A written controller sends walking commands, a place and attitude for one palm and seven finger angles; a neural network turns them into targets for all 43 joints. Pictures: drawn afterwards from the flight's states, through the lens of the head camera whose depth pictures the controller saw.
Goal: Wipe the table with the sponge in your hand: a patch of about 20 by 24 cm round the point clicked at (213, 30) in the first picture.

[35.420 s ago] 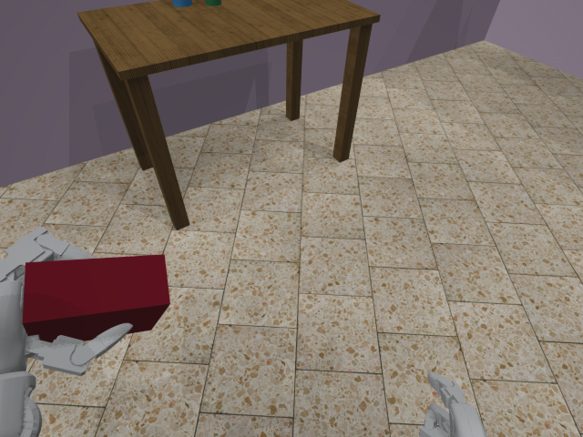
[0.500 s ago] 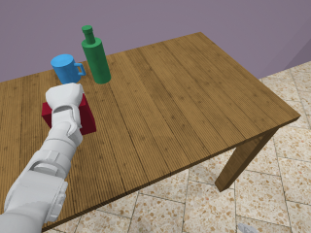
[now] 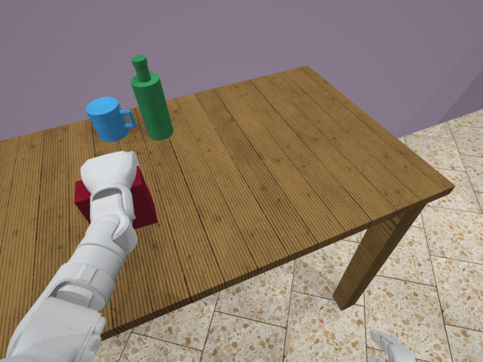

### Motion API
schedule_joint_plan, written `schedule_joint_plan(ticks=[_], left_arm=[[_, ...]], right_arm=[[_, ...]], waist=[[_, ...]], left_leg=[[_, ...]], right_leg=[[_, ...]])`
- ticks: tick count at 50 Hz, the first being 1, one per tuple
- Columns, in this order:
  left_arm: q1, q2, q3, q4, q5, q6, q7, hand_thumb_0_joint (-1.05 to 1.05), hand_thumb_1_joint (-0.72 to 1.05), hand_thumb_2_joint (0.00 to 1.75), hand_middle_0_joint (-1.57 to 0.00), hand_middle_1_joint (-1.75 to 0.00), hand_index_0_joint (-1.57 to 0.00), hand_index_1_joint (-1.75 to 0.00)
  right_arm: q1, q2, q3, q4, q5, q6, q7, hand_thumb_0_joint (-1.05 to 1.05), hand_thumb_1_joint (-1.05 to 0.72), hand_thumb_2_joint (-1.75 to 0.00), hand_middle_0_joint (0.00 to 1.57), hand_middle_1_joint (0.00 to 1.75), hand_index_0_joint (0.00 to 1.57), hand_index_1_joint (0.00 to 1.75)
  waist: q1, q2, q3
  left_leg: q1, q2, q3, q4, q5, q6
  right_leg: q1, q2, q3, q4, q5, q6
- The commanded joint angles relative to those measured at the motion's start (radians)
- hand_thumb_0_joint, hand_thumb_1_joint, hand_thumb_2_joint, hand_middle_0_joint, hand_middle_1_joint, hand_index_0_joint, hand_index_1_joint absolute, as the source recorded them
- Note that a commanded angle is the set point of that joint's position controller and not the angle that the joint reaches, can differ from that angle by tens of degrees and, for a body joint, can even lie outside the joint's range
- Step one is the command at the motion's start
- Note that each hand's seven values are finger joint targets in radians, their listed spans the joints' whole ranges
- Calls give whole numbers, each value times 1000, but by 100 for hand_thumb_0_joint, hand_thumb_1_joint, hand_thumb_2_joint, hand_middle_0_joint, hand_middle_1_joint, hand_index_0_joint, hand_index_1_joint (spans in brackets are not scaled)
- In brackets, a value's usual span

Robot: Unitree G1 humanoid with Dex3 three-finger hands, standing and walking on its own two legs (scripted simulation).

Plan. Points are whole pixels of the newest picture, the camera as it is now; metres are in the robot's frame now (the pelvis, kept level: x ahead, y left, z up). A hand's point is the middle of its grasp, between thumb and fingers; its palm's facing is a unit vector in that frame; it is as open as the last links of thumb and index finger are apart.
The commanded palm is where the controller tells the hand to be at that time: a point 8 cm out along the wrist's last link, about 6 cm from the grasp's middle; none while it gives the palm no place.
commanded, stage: wipe back along the middle lane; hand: left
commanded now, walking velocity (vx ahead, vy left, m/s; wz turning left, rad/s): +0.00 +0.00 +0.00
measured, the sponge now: (122, 209) +0.39 +0.26 +0.02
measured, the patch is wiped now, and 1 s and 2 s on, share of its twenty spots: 0.50 0.65 0.65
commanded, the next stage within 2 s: slide across to the third lane in 1.18 s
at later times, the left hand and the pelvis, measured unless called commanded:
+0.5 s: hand (122, 207) +0.36 +0.24 +0.07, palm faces +0.02 -0.04 -1.00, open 9.6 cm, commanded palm +0.32 +0.22 +0.11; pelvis +0.00 +0.01 +0.00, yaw -1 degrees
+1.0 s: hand (129, 226) +0.32 +0.21 +0.07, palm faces +0.05 -0.08 -1.00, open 9.6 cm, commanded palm +0.27 +0.19 +0.11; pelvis +0.00 +0.01 +0.00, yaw +0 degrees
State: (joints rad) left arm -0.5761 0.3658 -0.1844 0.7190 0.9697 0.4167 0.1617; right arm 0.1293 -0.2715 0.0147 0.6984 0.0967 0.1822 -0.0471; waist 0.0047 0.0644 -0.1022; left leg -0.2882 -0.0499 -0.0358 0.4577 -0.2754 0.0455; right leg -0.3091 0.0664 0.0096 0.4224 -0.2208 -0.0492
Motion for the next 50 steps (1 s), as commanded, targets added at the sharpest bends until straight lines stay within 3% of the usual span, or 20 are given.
schedule_joint_plan(ticks=[1,10,14,15,17,19,23,24,28,29,32,34,38,39,40,42,44,47,49,50], left_arm=[[-239,130,24,-107,1,18,-18,0,10,130,-120,-160,-120,-160],[-205,96,4,-189,-20,50,-19,0,10,130,-120,-160,-120,-160],[-114,112,35,-228,-25,70,-23,0,10,130,-120,-160,-120,-160],[-122,40,-30,-253,-26,72,-26,0,10,130,-120,-160,-120,-160],[-50,14,-38,-288,-33,80,-26,0,10,130,-120,-160,-120,-160],[0,60,12,-312,-44,94,-27,0,10,130,-120,-160,-120,-160],[43,21,-23,-383,-62,128,-30,0,10,130,-120,-160,-120,-160],[48,68,23,-401,-67,137,-28,0,10,130,-120,-160,-120,-160],[17,11,-55,-430,-50,176,-40,0,10,130,-120,-160,-120,-160],[20,63,-10,-434,-41,183,-40,0,10,130,-120,-160,-120,-160],[41,-46,-117,-475,-29,189,-55,0,10,130,-120,-160,-120,-160],[70,-9,-80,-497,-31,188,-58,0,10,130,-120,-160,-120,-160],[99,-53,-110,-519,-46,189,-57,0,10,130,-120,-160,-120,-160],[132,-11,-62,-537,-49,190,-53,0,10,130,-120,-160,-120,-160],[142,-72,-117,-560,-51,192,-53,0,10,130,-120,-160,-120,-160],[186,-96,-142,-585,-49,197,-54,0,10,130,-120,-160,-120,-160],[198,-67,-125,-614,-40,208,-54,0,10,130,-120,-160,-120,-160],[229,-105,-173,-657,-36,217,-58,0,10,130,-120,-160,-120,-160],[257,-43,-111,-659,-34,223,-51,0,10,130,-120,-160,-120,-160],[256,-86,-149,-672,-36,226,-52,0,10,130,-120,-160,-120,-160]], right_arm=[[-103,-129,-37,-134,-5,-38,-4,0,-90,-90,20,30,20,30],[-146,-124,-32,-155,-2,-39,-6,0,-90,-90,20,30,20,30],[-174,-126,-30,-164,-2,-37,-1,0,-90,-90,20,30,20,30],[-170,-119,-31,-167,-3,-37,3,0,-90,-90,20,30,20,30],[-177,-117,-35,-177,-4,-42,15,0,-90,-90,20,30,20,30],[-198,-124,-32,-181,-6,-39,19,0,-90,-90,20,30,20,30],[-222,-118,-29,-193,-1,-41,25,0,-90,-90,20,30,20,30],[-236,-123,-28,-191,-2,-39,23,0,-90,-90,20,30,20,30],[-251,-114,-19,-196,3,-38,23,0,-90,-90,20,30,20,30],[-256,-121,-21,-191,2,-35,24,0,-90,-90,20,30,20,30],[-264,-107,-18,-208,3,-39,38,0,-90,-90,20,30,20,30],[-273,-111,-20,-213,-2,-39,42,0,-90,-90,20,30,20,30],[-281,-104,-17,-217,-2,-39,49,0,-90,-90,20,30,20,30],[-287,-110,-19,-220,-4,-39,51,0,-90,-90,20,30,20,30],[-294,-100,-17,-229,-3,-39,55,0,-90,-90,20,30,20,30],[-302,-97,-18,-234,-2,-39,66,0,-90,-90,20,30,20,30],[-317,-103,-17,-233,-2,-35,73,0,-90,-90,20,30,20,30],[-324,-92,-15,-243,0,-37,87,0,-90,-90,20,30,20,30],[-335,-100,-15,-236,-2,-35,85,0,-90,-90,20,30,20,30],[-333,-90,-12,-242,-1,-35,87,0,-90,-90,20,30,20,30]], waist=[[7,-86,-219],[12,-108,-216],[38,-99,-226],[23,-104,-229],[34,-94,-228],[51,-118,-226],[47,-153,-190],[58,-140,-187],[42,-127,-158],[49,-118,-162],[42,-75,-176],[55,-84,-195],[49,-138,-190],[65,-137,-198],[58,-124,-198],[60,-135,-198],[65,-109,-184],[62,-102,-174],[75,-115,-164],[67,-127,-160]], left_leg=[[33,18,1,-35,276,-5],[48,17,1,-42,257,-2],[52,17,-4,-43,291,-6],[69,17,-1,-35,310,-6],[83,19,-2,-25,342,-7],[73,23,-10,-32,344,-9],[69,22,-2,-38,330,-6],[69,24,-5,-44,329,-7],[87,24,-7,-50,313,-8],[92,28,-14,-52,317,-10],[126,33,-20,-39,363,-17],[134,34,-25,-35,371,-15],[121,33,-17,-27,369,-15],[118,36,-26,-29,378,-18],[128,35,-20,-23,396,-17],[135,37,-21,-18,419,-17],[134,41,-30,-20,422,-21],[141,39,-23,-14,422,-14],[122,38,-26,-20,397,-17],[120,36,-19,-18,392,-14]], right_leg=[[172,-46,13,-16,308,-22],[182,-45,16,-24,282,-20],[203,-44,29,-17,322,-27],[199,-43,15,-9,338,-24],[198,-42,10,-2,371,-27],[211,-40,21,-3,374,-30],[223,-43,15,-6,386,-22],[224,-43,23,-8,376,-25],[198,-41,10,-10,328,-25],[193,-38,21,-8,316,-31],[171,-35,-4,9,313,-33],[180,-30,6,11,319,-38],[194,-33,2,20,353,-31],[199,-29,13,25,354,-36],[201,-33,0,29,368,-33],[203,-33,-1,32,386,-31],[189,-27,12,37,371,-37],[193,-29,0,40,374,-35],[200,-23,22,41,370,-40],[208,-28,8,45,374,-35]])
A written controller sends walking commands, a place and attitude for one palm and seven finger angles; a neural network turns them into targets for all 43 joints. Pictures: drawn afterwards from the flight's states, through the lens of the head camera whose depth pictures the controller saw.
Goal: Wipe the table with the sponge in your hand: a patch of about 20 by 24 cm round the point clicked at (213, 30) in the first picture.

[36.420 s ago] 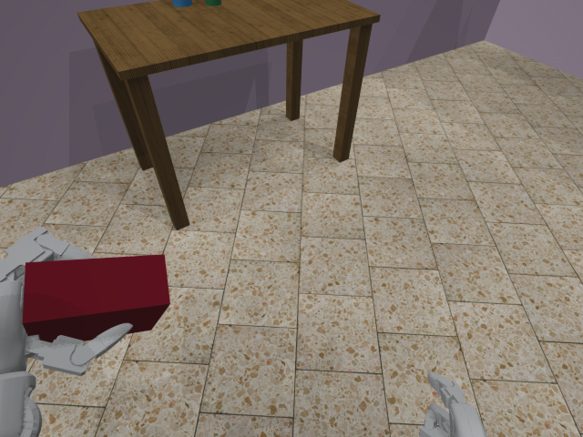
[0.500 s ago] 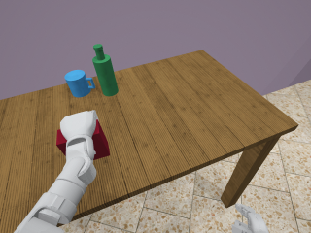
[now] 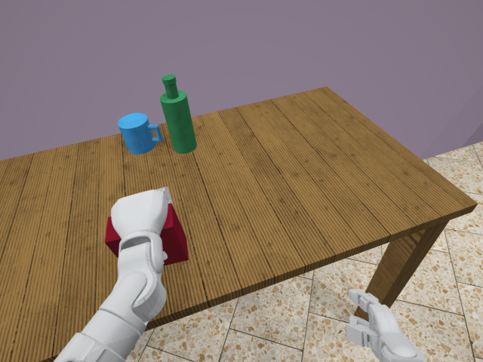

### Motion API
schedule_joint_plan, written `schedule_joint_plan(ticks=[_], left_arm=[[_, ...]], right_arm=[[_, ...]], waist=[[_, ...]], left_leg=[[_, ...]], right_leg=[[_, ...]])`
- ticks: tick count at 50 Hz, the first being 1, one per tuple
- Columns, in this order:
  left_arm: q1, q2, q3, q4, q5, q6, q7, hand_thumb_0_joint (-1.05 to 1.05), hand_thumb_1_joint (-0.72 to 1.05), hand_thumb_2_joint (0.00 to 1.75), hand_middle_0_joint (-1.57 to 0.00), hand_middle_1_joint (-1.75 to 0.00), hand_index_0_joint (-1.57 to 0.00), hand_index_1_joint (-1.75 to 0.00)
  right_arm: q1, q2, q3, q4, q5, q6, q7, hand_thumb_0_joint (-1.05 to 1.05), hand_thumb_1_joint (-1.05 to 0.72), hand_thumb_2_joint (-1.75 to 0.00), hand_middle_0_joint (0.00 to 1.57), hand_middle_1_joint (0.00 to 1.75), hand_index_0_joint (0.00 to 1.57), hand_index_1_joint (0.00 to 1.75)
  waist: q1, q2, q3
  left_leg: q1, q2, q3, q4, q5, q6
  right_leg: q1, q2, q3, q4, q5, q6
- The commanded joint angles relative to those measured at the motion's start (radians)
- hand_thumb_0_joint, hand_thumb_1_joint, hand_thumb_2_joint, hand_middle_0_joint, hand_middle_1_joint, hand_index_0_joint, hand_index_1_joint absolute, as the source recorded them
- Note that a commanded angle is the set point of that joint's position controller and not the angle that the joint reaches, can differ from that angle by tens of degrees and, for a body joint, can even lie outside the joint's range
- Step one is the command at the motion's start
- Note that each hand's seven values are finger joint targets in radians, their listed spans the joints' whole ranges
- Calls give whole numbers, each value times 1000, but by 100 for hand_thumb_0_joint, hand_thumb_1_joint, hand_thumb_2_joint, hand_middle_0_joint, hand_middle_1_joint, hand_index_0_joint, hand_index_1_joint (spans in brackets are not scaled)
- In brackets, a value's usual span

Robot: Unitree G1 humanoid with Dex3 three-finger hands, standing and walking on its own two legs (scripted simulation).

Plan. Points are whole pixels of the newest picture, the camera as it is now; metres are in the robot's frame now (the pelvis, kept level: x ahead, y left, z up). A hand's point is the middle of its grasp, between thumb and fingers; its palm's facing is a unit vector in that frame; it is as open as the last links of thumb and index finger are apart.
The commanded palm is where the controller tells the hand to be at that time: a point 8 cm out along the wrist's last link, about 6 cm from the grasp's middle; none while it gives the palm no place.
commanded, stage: wipe back along the middle lane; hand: left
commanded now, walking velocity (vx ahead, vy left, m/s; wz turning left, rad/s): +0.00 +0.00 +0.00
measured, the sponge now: (153, 244) +0.31 +0.21 +0.03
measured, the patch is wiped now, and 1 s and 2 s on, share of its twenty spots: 0.65 0.65 0.70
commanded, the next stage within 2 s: slide across to the third lane in 0.18 s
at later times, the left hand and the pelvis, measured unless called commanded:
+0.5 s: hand (169, 243) +0.29 +0.17 +0.07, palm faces +0.01 -0.07 -1.00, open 9.6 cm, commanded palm +0.26 +0.14 +0.13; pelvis -0.02 -0.02 +0.00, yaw +0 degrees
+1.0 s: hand (201, 233) +0.31 +0.11 +0.07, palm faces +0.00 -0.07 -1.00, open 9.6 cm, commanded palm +0.28 +0.10 +0.13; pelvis -0.03 -0.05 +0.00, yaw +0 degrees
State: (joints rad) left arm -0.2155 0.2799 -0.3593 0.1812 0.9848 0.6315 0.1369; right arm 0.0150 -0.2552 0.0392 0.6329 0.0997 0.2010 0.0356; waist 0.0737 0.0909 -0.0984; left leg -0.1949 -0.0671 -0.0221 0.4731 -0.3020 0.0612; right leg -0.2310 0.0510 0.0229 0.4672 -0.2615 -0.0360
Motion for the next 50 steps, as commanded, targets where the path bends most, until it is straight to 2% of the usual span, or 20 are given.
schedule_joint_plan(ticks=[1,3,4,5,12,14,17,19,22,24,28,29,32,34,38,39,43,44,47,50], left_arm=[[-86,-8,16,-136,-51,15,-27,0,10,130,-120,-160,-120,-160],[-106,-24,-7,-149,-44,22,-29,0,10,130,-120,-160,-120,-160],[-85,17,34,-165,-42,23,-25,0,10,130,-120,-160,-120,-160],[-68,-21,-1,-170,-41,27,-24,0,10,130,-120,-160,-120,-160],[-28,-13,3,-185,-45,43,-22,0,10,130,-120,-160,-120,-160],[-65,23,30,-191,-40,50,-20,0,10,130,-120,-160,-120,-160],[-190,-37,-49,-177,-25,59,-27,0,10,130,-120,-160,-120,-160],[-258,-1,-25,-199,-21,53,-27,0,10,130,-120,-160,-120,-160],[-317,-71,-91,-164,-36,33,-32,0,10,130,-120,-160,-120,-160],[-345,-10,-29,-151,-40,19,-29,0,10,130,-120,-160,-120,-160],[-371,-21,-25,-99,-42,-6,-16,0,10,130,-120,-160,-120,-160],[-369,12,13,-106,-48,-9,-10,0,10,130,-120,-160,-120,-160],[-409,-49,-43,-71,-49,-11,-2,0,10,130,-120,-160,-120,-160],[-412,5,10,-77,-51,-11,5,0,10,130,-120,-160,-120,-160],[-460,-87,-79,-43,-47,-4,5,0,10,130,-120,-160,-120,-160],[-454,-57,-47,-51,-56,-5,7,0,10,130,-120,-160,-120,-160],[-505,-82,-76,7,-52,-2,9,0,10,130,-120,-160,-120,-160],[-514,-34,-25,11,-55,-3,15,0,10,130,-120,-160,-120,-160],[-544,-95,-78,54,-54,-1,22,0,10,130,-120,-160,-120,-160],[-535,-83,-52,66,-63,1,35,0,10,130,-120,-160,-120,-160]], right_arm=[[-226,-104,-35,-176,0,-54,8,0,-90,-90,20,30,20,30],[-233,-103,-36,-174,-1,-52,11,0,-90,-90,20,30,20,30],[-240,-109,-39,-175,-2,-51,11,0,-90,-90,20,30,20,30],[-241,-100,-36,-181,-1,-52,15,0,-90,-90,20,30,20,30],[-263,-98,-31,-182,1,-51,16,0,-90,-90,20,30,20,30],[-270,-104,-33,-173,0,-49,10,0,-90,-90,20,30,20,30],[-271,-96,-32,-166,3,-56,3,0,-90,-90,20,30,20,30],[-274,-99,-36,-165,0,-63,-1,0,-90,-90,20,30,20,30],[-263,-88,-32,-159,2,-79,-7,0,-90,-90,20,30,20,30],[-260,-94,-33,-152,1,-83,-16,0,-90,-90,20,30,20,30],[-249,-90,-33,-134,-2,-96,-26,0,-90,-90,20,30,20,30],[-252,-93,-32,-137,-3,-97,-26,0,-90,-90,20,30,20,30],[-248,-87,-33,-131,-1,-104,-24,0,-90,-90,20,30,20,30],[-251,-91,-35,-130,-3,-105,-24,0,-90,-90,20,30,20,30],[-244,-87,-39,-120,0,-109,-19,0,-90,-90,20,30,20,30],[-251,-85,-38,-128,1,-110,-19,0,-90,-90,20,30,20,30],[-239,-86,-39,-111,1,-110,-23,0,-90,-90,20,30,20,30],[-244,-87,-39,-110,2,-110,-26,0,-90,-90,20,30,20,30],[-237,-84,-39,-101,2,-112,-24,0,-90,-90,20,30,20,30],[-238,-81,-42,-107,-1,-109,-21,0,-90,-90,20,30,20,30]], waist=[[-1,-159,-148],[-3,-144,-137],[4,-143,-140],[4,-132,-146],[7,-170,-118],[5,-157,-96],[-16,-138,-81],[-12,-121,-109],[-27,-128,-124],[-19,-158,-133],[-22,-186,-145],[-13,-189,-153],[-25,-174,-140],[-14,-171,-168],[-34,-163,-165],[-26,-172,-173],[-38,-194,-161],[-32,-201,-170],[-42,-194,-165],[-29,-185,-202]], left_leg=[[24,56,-36,-36,408,-30],[26,55,-36,-41,381,-28],[22,54,-41,-43,371,-28],[26,53,-33,-38,373,-26],[-8,46,-26,-49,296,-21],[-14,45,-29,-59,254,-19],[-1,45,-30,-62,220,-15],[9,44,-35,-63,209,-13],[19,40,-29,-59,204,-9],[5,37,-32,-67,176,-9],[-1,28,-14,-60,183,-10],[-11,29,-18,-66,177,-11],[-7,27,-7,-62,180,-12],[-13,24,-11,-61,186,-12],[2,21,3,-50,198,-12],[-7,22,-2,-56,185,-10],[-13,19,12,-50,177,-10],[-19,21,6,-56,164,-11],[-17,18,16,-50,169,-13],[-26,16,21,-44,185,-12]], right_leg=[[118,-11,-7,0,399,-48],[102,-9,-5,-5,362,-49],[106,-2,15,-5,352,-54],[112,-8,-1,2,350,-50],[120,-7,16,-9,301,-46],[99,-2,33,-23,249,-48],[64,-8,23,-33,187,-47],[66,-3,37,-34,165,-51],[71,-9,20,-37,166,-45],[83,-6,45,-50,140,-45],[109,-17,54,-59,185,-37],[120,-14,68,-63,173,-39],[108,-21,49,-66,183,-34],[133,-19,77,-69,202,-37],[112,-26,54,-66,225,-32],[118,-22,71,-75,197,-32],[112,-33,62,-80,207,-22],[115,-28,82,-89,177,-25],[106,-35,60,-82,193,-21],[142,-39,66,-75,231,-20]])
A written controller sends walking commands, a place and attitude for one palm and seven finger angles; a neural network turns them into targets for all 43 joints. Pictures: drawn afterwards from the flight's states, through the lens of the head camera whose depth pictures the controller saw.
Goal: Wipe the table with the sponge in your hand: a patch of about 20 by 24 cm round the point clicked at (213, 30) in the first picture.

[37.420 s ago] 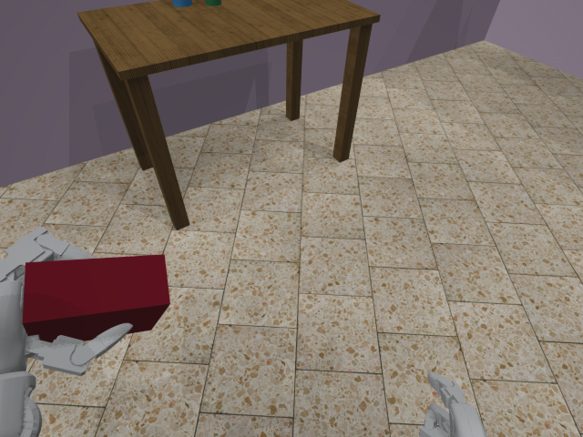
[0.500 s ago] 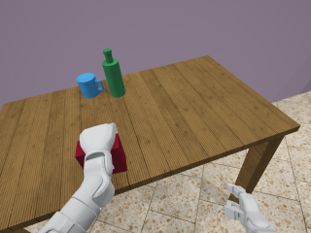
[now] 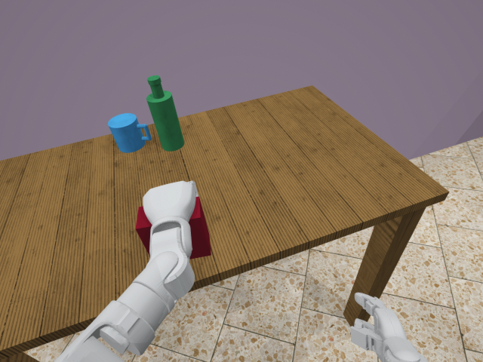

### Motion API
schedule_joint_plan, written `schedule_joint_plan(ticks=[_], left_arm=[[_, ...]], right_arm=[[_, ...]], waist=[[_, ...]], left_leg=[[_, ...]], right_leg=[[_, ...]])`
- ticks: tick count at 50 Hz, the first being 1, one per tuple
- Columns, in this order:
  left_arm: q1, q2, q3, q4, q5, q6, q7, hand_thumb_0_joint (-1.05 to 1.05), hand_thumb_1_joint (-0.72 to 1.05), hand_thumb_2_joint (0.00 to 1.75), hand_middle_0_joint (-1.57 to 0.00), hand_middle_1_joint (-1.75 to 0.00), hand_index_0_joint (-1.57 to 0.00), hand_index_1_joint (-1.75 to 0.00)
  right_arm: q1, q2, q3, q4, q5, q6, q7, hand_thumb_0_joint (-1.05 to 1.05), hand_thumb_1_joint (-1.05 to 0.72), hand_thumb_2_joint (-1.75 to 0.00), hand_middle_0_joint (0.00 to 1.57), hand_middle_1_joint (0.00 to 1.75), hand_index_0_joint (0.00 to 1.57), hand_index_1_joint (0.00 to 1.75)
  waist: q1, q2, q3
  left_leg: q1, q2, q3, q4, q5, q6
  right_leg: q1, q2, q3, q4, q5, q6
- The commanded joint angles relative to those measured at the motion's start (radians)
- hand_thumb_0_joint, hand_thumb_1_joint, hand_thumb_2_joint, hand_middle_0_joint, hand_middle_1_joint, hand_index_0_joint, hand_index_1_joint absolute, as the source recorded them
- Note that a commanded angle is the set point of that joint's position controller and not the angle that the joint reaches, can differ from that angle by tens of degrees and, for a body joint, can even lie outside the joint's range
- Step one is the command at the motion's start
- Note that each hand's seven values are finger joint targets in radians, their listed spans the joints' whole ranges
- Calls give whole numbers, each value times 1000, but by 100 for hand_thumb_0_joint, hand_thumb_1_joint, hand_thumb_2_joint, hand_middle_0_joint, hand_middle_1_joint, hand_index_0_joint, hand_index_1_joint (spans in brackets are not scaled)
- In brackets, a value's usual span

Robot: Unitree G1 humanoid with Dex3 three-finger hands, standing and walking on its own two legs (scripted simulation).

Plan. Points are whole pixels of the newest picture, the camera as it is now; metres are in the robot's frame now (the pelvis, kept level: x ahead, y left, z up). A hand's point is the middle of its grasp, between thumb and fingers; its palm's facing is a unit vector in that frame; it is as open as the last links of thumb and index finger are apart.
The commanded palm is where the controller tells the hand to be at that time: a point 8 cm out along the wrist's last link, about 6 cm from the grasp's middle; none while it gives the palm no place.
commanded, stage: wipe forward along the third lane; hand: left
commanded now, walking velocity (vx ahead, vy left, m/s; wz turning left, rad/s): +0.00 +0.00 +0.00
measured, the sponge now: (178, 238) +0.34 +0.17 +0.03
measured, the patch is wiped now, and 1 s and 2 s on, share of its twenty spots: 0.65 0.70 0.85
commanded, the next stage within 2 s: wipe back along the third lane in 1.68 s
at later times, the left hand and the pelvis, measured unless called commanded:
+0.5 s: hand (181, 210) +0.37 +0.16 +0.07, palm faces -0.03 -0.07 -1.00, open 9.5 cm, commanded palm +0.35 +0.17 +0.11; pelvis -0.01 +0.00 +0.00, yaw -2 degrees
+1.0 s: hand (178, 192) +0.42 +0.18 +0.07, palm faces -0.05 -0.05 -1.00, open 9.5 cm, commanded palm +0.40 +0.19 +0.11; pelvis -0.01 +0.00 +0.00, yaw -2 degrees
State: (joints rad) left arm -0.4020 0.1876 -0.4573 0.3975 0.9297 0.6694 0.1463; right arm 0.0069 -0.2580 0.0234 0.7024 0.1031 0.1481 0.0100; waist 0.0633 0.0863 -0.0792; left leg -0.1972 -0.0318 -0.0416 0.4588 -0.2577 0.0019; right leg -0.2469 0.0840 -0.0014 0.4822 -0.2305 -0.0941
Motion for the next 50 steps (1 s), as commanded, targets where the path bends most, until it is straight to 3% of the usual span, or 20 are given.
schedule_joint_plan(ticks=[1,3,4,5,8,9,12,14,17,19,23,24,27,30,37,42,44,47,49,50], left_arm=[[-332,33,71,-146,-7,-35,30,0,10,130,-120,-160,-120,-160],[-351,54,93,-89,5,-21,35,0,10,130,-120,-160,-120,-160],[-347,116,153,-82,2,-19,39,0,10,130,-120,-160,-120,-160],[-376,85,121,-78,3,-18,40,0,10,130,-120,-160,-120,-160],[-375,92,127,-38,13,-15,36,0,10,130,-120,-160,-120,-160],[-366,145,176,-15,21,-14,35,0,10,130,-120,-160,-120,-160],[-380,128,152,25,39,-18,27,0,10,130,-120,-160,-120,-160],[-388,202,219,57,48,-24,28,0,10,130,-120,-160,-120,-160],[-416,154,180,84,47,-41,28,0,10,130,-120,-160,-120,-160],[-400,211,238,139,48,-47,33,0,10,130,-120,-160,-120,-160],[-470,179,204,190,42,-67,40,0,10,130,-120,-160,-120,-160],[-476,236,255,208,51,-73,46,0,10,130,-120,-160,-120,-160],[-522,186,210,234,47,-88,53,0,10,130,-120,-160,-120,-160],[-569,197,220,294,49,-102,61,0,10,130,-120,-160,-120,-160],[-616,188,234,387,47,-141,88,0,10,130,-120,-160,-120,-160],[-700,211,247,453,53,-157,103,0,10,130,-120,-160,-120,-160],[-694,273,300,464,58,-164,108,0,10,130,-120,-160,-120,-160],[-697,242,268,488,62,-163,111,0,10,130,-120,-160,-120,-160],[-731,280,293,507,69,-165,109,0,10,130,-120,-160,-120,-160],[-748,264,271,508,75,-167,111,0,10,130,-120,-160,-120,-160]], right_arm=[[-228,-81,-27,-175,-6,-53,5,0,-90,-90,20,30,20,30],[-228,-84,-24,-161,-7,-42,-1,0,-90,-90,20,30,20,30],[-230,-89,-23,-161,-10,-37,-7,0,-90,-90,20,30,20,30],[-228,-85,-20,-164,-8,-36,-12,0,-90,-90,20,30,20,30],[-224,-89,-19,-157,-8,-31,-20,0,-90,-90,20,30,20,30],[-219,-93,-20,-155,-11,-27,-24,0,-90,-90,20,30,20,30],[-206,-93,-19,-156,-12,-22,-34,0,-90,-90,20,30,20,30],[-196,-99,-21,-150,-15,-19,-44,0,-90,-90,20,30,20,30],[-177,-95,-20,-154,-14,-21,-52,0,-90,-90,20,30,20,30],[-164,-102,-21,-146,-16,-22,-56,0,-90,-90,20,30,20,30],[-138,-104,-20,-143,-14,-29,-67,0,-90,-90,20,30,20,30],[-132,-110,-23,-136,-16,-29,-68,0,-90,-90,20,30,20,30],[-113,-105,-23,-138,-15,-37,-71,0,-90,-90,20,30,20,30],[-91,-107,-26,-125,-15,-43,-74,0,-90,-90,20,30,20,30],[-33,-107,-34,-101,-20,-54,-71,0,-90,-90,20,30,20,30],[-4,-109,-34,-79,-24,-58,-69,0,-90,-90,20,30,20,30],[5,-114,-36,-77,-28,-57,-69,0,-90,-90,20,30,20,30],[15,-109,-34,-77,-27,-53,-66,0,-90,-90,20,30,20,30],[22,-114,-35,-72,-25,-52,-65,0,-90,-90,20,30,20,30],[30,-113,-35,-71,-26,-53,-65,0,-90,-90,20,30,20,30]], waist=[[-12,-187,-233],[-18,-198,-199],[-7,-200,-201],[-19,-205,-199],[-24,-187,-180],[-16,-201,-177],[-29,-193,-169],[-20,-187,-177],[-33,-175,-189],[-22,-192,-180],[-49,-206,-173],[-42,-192,-173],[-54,-179,-182],[-61,-174,-173],[-72,-214,-239],[-90,-207,-214],[-76,-201,-259],[-84,-171,-251],[-89,-173,-246],[-96,-159,-251]], left_leg=[[-27,-18,44,-31,145,45],[-49,-17,50,-37,133,41],[-61,-15,45,-44,120,40],[-67,-16,55,-45,114,41],[-73,-17,56,-45,108,38],[-83,-16,49,-51,101,38],[-96,-19,59,-47,85,37],[-109,-19,50,-51,74,35],[-116,-19,58,-46,61,34],[-137,-18,51,-52,42,31],[-155,-16,56,-48,15,31],[-156,-14,49,-52,13,30],[-158,-14,57,-48,2,31],[-165,-12,53,-48,-10,32],[-175,-5,56,-34,21,36],[-192,-1,53,-34,17,37],[-199,-2,52,-34,43,37],[-205,-2,60,-30,52,36],[-211,-1,51,-33,45,36],[-205,0,53,-30,52,38]], right_leg=[[170,-73,91,-89,209,39],[159,-74,103,-99,207,40],[170,-72,127,-109,186,39],[174,-79,114,-106,183,44],[156,-80,130,-114,183,43],[155,-76,143,-121,158,40],[144,-83,149,-129,130,43],[144,-79,170,-134,103,39],[135,-85,155,-130,84,43],[128,-81,174,-143,39,42],[100,-87,162,-145,-1,51],[90,-84,173,-151,-24,46],[76,-86,145,-145,-42,51],[50,-84,133,-144,-74,52],[70,-81,115,-119,30,57],[44,-81,103,-111,53,61],[82,-80,111,-102,95,59],[81,-82,102,-96,132,60],[67,-78,106,-99,105,59],[64,-79,101,-93,121,59]])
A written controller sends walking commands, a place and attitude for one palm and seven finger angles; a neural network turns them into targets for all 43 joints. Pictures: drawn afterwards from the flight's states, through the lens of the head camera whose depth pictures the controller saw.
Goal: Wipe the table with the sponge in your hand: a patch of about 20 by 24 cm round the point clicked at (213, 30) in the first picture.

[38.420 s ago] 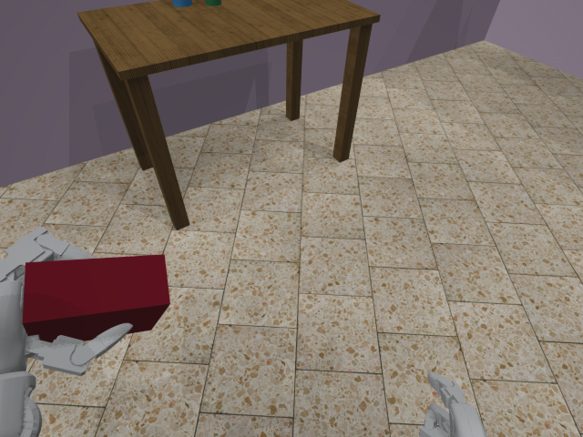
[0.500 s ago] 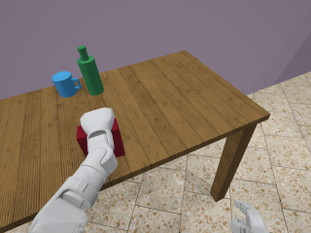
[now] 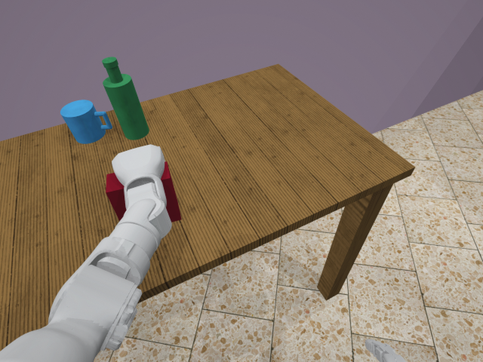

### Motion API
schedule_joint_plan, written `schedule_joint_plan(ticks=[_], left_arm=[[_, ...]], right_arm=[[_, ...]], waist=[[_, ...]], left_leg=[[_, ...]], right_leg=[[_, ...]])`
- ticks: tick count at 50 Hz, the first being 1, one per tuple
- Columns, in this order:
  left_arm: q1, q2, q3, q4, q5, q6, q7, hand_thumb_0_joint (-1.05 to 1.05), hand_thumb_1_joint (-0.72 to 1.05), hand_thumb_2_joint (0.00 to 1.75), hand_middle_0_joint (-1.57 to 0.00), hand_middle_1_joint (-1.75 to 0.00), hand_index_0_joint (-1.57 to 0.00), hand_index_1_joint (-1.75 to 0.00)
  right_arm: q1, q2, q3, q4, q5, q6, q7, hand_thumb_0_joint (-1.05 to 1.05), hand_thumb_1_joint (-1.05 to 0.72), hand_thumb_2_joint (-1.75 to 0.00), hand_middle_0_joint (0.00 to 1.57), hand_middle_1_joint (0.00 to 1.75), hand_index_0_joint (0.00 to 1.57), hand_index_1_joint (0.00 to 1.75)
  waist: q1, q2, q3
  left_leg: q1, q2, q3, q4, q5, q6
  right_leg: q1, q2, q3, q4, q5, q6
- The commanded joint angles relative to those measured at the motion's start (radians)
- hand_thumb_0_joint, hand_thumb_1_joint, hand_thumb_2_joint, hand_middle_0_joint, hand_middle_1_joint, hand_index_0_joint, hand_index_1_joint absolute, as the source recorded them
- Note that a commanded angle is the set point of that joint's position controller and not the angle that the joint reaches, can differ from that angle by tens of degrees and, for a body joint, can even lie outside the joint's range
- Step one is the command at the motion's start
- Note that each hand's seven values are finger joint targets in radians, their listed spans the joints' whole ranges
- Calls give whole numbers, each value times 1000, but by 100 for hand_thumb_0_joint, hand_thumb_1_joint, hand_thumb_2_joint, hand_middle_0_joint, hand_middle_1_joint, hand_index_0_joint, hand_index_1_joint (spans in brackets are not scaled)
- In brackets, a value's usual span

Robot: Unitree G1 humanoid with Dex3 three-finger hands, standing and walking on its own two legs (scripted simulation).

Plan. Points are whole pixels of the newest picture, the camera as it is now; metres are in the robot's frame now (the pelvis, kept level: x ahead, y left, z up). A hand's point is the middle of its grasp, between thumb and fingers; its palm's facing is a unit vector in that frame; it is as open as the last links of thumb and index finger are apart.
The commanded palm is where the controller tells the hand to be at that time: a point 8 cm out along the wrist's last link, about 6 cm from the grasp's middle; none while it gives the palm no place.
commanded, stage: wipe forward along the third lane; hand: left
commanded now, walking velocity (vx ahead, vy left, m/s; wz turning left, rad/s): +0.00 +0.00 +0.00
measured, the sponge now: (148, 204) +0.41 +0.20 +0.03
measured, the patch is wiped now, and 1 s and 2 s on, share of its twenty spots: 0.70 0.85 0.85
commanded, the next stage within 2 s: wipe back along the third lane in 0.68 s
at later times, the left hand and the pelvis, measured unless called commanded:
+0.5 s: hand (139, 169) +0.47 +0.22 +0.07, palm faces -0.08 -0.05 -1.00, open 9.5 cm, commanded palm +0.45 +0.23 +0.11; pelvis +0.01 +0.01 +0.00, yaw +0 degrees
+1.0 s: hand (134, 162) +0.49 +0.24 +0.07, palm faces -0.05 +0.00 -1.00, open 9.5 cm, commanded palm +0.45 +0.22 +0.11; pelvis +0.02 +0.04 +0.00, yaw -1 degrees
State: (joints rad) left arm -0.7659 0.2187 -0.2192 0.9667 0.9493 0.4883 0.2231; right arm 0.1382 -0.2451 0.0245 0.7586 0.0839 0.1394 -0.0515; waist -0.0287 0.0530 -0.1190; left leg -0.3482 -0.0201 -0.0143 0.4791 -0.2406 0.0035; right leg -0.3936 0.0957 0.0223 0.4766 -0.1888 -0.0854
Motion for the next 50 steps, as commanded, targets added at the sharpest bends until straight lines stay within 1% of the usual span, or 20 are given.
schedule_joint_plan(ticks=[1,4,5,6,9,12,14,17,24,27,29,31,35,36,39,40,41,44,47,50], left_arm=[[-378,230,37,-48,54,14,35,0,10,130,-120,-160,-120,-160],[-418,275,69,-30,54,8,37,0,10,130,-120,-160,-120,-160],[-450,260,45,-30,57,3,39,0,10,130,-120,-160,-120,-160],[-442,264,52,-11,55,5,41,0,10,130,-120,-160,-120,-160],[-488,316,83,13,61,-2,43,0,10,130,-120,-160,-120,-160],[-490,255,35,39,68,-6,39,0,10,130,-120,-160,-120,-160],[-487,305,80,34,66,-13,37,0,10,130,-120,-160,-120,-160],[-517,319,76,61,61,-16,36,0,10,130,-120,-160,-120,-160],[-519,371,113,81,87,-47,40,0,10,130,-120,-160,-120,-160],[-536,351,89,107,92,-47,45,0,10,130,-120,-160,-120,-160],[-566,387,118,109,90,-51,50,0,10,130,-120,-160,-120,-160],[-590,362,99,132,91,-50,56,0,10,130,-120,-160,-120,-160],[-655,384,100,165,98,-48,59,0,10,130,-120,-160,-120,-160],[-688,354,75,169,97,-47,58,0,10,130,-120,-160,-120,-160],[-688,350,90,186,88,-56,54,0,10,130,-120,-160,-120,-160],[-657,348,95,196,87,-58,56,0,10,130,-120,-160,-120,-160],[-634,294,69,185,75,-65,54,0,10,130,-120,-160,-120,-160],[-542,234,65,157,48,-86,49,0,10,130,-120,-160,-120,-160],[-516,167,29,132,30,-90,60,0,10,130,-120,-160,-120,-160],[-446,134,26,115,5,-77,71,0,10,130,-120,-160,-120,-160]], right_arm=[[-96,-125,-37,-128,-8,-45,-3,0,-90,-90,20,30,20,30],[-88,-131,-38,-123,-9,-46,-5,0,-90,-90,20,30,20,30],[-79,-131,-38,-122,-10,-48,-6,0,-90,-90,20,30,20,30],[-70,-130,-39,-118,-11,-50,-7,0,-90,-90,20,30,20,30],[-53,-139,-40,-108,-12,-54,-7,0,-90,-90,20,30,20,30],[-34,-135,-43,-106,-14,-57,-2,0,-90,-90,20,30,20,30],[-29,-139,-46,-108,-17,-55,0,0,-90,-90,20,30,20,30],[-11,-144,-45,-100,-16,-55,-3,0,-90,-90,20,30,20,30],[30,-154,-53,-91,-23,-59,5,0,-90,-90,20,30,20,30],[45,-156,-52,-85,-24,-62,9,0,-90,-90,20,30,20,30],[52,-157,-56,-80,-24,-65,9,0,-90,-90,20,30,20,30],[70,-157,-58,-70,-27,-71,11,0,-90,-90,20,30,20,30],[90,-162,-58,-56,-27,-76,12,0,-90,-90,20,30,20,30],[95,-160,-58,-55,-27,-80,12,0,-90,-90,20,30,20,30],[106,-161,-63,-51,-29,-87,17,0,-90,-90,20,30,20,30],[117,-159,-65,-52,-31,-89,19,0,-90,-90,20,30,20,30],[117,-154,-68,-58,-33,-92,24,0,-90,-90,20,30,20,30],[107,-145,-74,-73,-34,-90,35,0,-90,-90,20,30,20,30],[97,-142,-76,-70,-32,-87,42,0,-90,-90,20,30,20,30],[70,-138,-75,-72,-27,-82,49,0,-90,-90,20,30,20,30]], waist=[[-3,-121,-208],[-7,-134,-227],[-23,-131,-226],[-20,-128,-231],[-27,-134,-247],[-37,-109,-260],[-26,-96,-307],[-44,-109,-280],[-44,-94,-305],[-59,-97,-270],[-57,-90,-292],[-73,-80,-289],[-90,-73,-303],[-103,-51,-289],[-100,-63,-327],[-87,-43,-349],[-85,-53,-367],[-55,-58,-408],[-60,-77,-350],[-35,-86,-325]], left_leg=[[-53,-12,27,-48,38,37],[-61,-11,22,-49,40,36],[-60,-11,26,-43,41,39],[-62,-10,28,-43,39,39],[-75,-10,22,-40,46,37],[-61,-7,26,-31,62,38],[-58,-8,26,-28,97,38],[-77,-6,29,-25,78,40],[-89,-8,21,-15,121,40],[-92,-3,19,-17,96,40],[-94,-2,13,-18,105,39],[-84,2,16,-9,104,41],[-80,7,5,-5,103,39],[-76,9,5,-5,95,39],[-63,14,-4,2,122,39],[-55,14,-2,7,138,37],[-40,14,1,12,161,37],[-17,16,1,16,216,35],[1,23,-1,10,209,34],[9,23,-3,0,229,32]], right_leg=[[206,-89,69,-87,87,49],[211,-88,71,-86,89,51],[204,-89,69,-82,99,54],[206,-90,67,-84,95,54],[210,-89,67,-76,114,55],[195,-87,54,-67,148,53],[233,-87,56,-57,206,51],[219,-89,59,-65,195,57],[224,-84,54,-46,265,49],[179,-79,41,-53,217,51],[182,-78,39,-48,212,49],[154,-75,32,-45,210,51],[121,-69,24,-37,178,51],[94,-67,20,-41,159,50],[98,-64,14,-29,179,48],[107,-62,13,-22,190,46],[115,-60,7,-19,218,46],[152,-58,4,-14,282,42],[116,-52,-6,-23,255,43],[132,-52,-11,-24,268,38]])
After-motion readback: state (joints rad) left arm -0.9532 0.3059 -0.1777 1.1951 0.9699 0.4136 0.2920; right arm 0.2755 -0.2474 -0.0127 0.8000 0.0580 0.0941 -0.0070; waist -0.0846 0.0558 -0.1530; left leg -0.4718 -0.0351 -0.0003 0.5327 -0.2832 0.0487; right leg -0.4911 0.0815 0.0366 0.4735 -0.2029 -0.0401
